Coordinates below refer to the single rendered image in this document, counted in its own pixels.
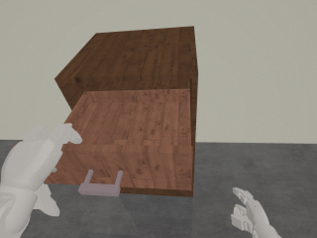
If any robot left forearm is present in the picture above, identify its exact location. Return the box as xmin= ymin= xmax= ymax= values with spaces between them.
xmin=0 ymin=184 xmax=38 ymax=238

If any drawer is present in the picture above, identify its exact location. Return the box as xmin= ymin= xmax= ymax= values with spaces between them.
xmin=11 ymin=88 xmax=193 ymax=190

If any cabinet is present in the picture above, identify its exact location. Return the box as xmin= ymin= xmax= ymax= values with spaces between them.
xmin=54 ymin=26 xmax=198 ymax=197

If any robot left hand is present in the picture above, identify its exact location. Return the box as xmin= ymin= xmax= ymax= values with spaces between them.
xmin=0 ymin=123 xmax=82 ymax=216

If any handle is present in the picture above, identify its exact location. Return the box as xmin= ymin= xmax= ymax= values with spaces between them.
xmin=78 ymin=170 xmax=123 ymax=197

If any robot right hand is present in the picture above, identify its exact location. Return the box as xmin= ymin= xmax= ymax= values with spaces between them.
xmin=231 ymin=187 xmax=269 ymax=234

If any robot right forearm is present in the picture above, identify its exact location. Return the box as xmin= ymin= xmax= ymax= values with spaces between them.
xmin=252 ymin=223 xmax=281 ymax=238

